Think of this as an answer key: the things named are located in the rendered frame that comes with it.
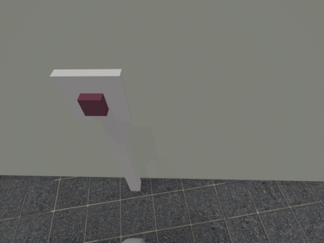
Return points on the panel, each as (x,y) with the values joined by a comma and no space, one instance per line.
(71,82)

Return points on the button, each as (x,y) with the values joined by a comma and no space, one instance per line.
(93,104)

